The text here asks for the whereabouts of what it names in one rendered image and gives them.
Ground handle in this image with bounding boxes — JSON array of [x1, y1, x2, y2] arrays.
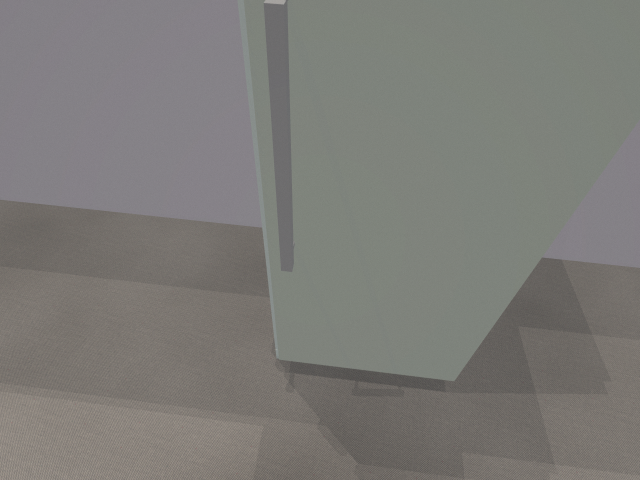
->
[[264, 0, 295, 272]]

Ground fridge door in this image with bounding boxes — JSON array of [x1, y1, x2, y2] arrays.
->
[[244, 0, 640, 381]]

